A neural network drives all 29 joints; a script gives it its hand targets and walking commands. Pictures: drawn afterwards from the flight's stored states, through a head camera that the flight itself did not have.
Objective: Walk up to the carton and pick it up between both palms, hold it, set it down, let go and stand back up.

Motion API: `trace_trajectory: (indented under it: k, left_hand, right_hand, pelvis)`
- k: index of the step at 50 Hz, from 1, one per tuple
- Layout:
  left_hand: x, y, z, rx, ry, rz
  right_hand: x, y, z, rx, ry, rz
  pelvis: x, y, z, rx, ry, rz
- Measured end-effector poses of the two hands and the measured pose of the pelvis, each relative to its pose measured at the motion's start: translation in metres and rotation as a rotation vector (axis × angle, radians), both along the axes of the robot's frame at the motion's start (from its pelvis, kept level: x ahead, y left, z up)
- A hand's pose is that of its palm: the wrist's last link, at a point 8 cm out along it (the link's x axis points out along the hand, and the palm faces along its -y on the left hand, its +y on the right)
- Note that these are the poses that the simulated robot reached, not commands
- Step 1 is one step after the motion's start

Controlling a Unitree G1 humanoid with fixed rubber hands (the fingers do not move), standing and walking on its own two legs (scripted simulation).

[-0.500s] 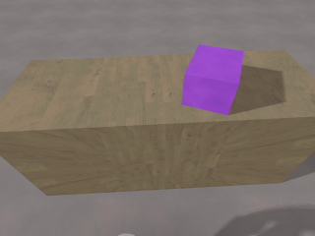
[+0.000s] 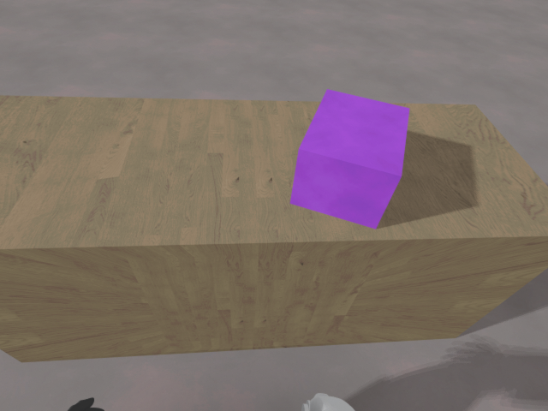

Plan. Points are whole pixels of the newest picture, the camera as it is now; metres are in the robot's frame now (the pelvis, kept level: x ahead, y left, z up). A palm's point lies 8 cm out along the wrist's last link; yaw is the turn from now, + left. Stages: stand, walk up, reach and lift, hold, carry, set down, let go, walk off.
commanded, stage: walk up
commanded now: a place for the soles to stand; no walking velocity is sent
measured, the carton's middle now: (350, 155) +0.67 -0.16 -0.02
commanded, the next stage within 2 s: none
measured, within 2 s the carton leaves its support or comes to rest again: neither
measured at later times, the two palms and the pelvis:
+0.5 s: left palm out of the picture +0.15 +0.18 -0.08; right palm out of the picture +0.20 -0.45 -0.06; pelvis +0.10 -0.13 +0.01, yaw +2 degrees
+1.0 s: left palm (214, 358) +0.23 +0.10 -0.07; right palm out of the picture +0.25 -0.53 -0.07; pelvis +0.14 -0.21 +0.00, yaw +2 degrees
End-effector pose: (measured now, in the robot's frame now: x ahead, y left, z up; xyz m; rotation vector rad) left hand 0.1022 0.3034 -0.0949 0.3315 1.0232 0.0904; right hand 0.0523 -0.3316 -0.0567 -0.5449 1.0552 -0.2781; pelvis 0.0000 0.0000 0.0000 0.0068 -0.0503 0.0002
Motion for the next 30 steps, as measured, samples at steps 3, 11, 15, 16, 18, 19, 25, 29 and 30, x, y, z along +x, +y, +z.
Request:
trace_trajectory:
  k: [3, 11, 15, 16, 18, 19, 25, 29, 30]
  left_hand:
    - [0.016, -0.022, 0.001, -0.005, -0.004, -0.006]
    - [0.033, -0.093, -0.007, 0.011, 0.009, 0.022]
    - [0.029, -0.112, 0.007, 0.024, 0.046, 0.054]
    - [0.029, -0.115, 0.010, 0.032, 0.051, 0.062]
    - [0.031, -0.119, 0.014, 0.042, 0.058, 0.075]
    - [0.032, -0.121, 0.015, 0.045, 0.062, 0.081]
    - [0.049, -0.128, 0.010, 0.039, 0.071, 0.095]
    - [0.075, -0.133, -0.002, 0.029, 0.050, 0.076]
    - [0.083, -0.136, -0.003, 0.028, 0.042, 0.069]
  right_hand:
    - [0.013, -0.022, -0.002, 0.002, 0.002, 0.001]
    - [0.078, -0.088, -0.023, 0.029, -0.047, 0.021]
    - [0.111, -0.101, -0.014, 0.050, -0.082, 0.039]
    - [0.117, -0.104, -0.013, 0.052, -0.082, 0.043]
    - [0.127, -0.109, -0.010, 0.055, -0.081, 0.050]
    - [0.131, -0.111, -0.009, 0.055, -0.079, 0.053]
    - [0.148, -0.118, -0.008, 0.043, -0.057, 0.065]
    - [0.145, -0.127, -0.012, 0.020, -0.041, 0.054]
    - [0.144, -0.132, -0.011, 0.015, -0.037, 0.049]
  pelvis:
    - [0.013, -0.022, -0.001, 0.005, 0.003, 0.001]
    - [0.054, -0.090, -0.014, 0.022, -0.022, 0.009]
    - [0.071, -0.107, -0.001, 0.041, -0.041, 0.017]
    - [0.075, -0.110, 0.002, 0.043, -0.043, 0.022]
    - [0.083, -0.116, 0.005, 0.045, -0.043, 0.029]
    - [0.086, -0.119, 0.007, 0.045, -0.041, 0.032]
    - [0.102, -0.126, 0.006, 0.030, -0.021, 0.043]
    - [0.109, -0.131, -0.004, 0.015, -0.023, 0.035]
    - [0.110, -0.135, -0.004, 0.016, -0.024, 0.031]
